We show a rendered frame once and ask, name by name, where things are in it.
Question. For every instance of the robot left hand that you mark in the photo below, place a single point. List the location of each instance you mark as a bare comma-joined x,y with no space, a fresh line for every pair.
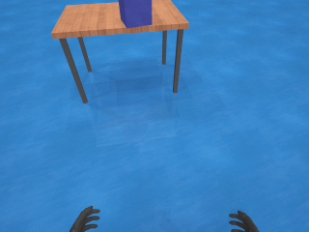
83,218

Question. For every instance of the carton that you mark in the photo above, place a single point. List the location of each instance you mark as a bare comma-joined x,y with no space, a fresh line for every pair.
136,13

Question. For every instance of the robot right hand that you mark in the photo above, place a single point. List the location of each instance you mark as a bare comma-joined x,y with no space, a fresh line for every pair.
247,224

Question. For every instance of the table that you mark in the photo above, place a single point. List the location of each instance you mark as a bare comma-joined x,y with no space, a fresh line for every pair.
100,19

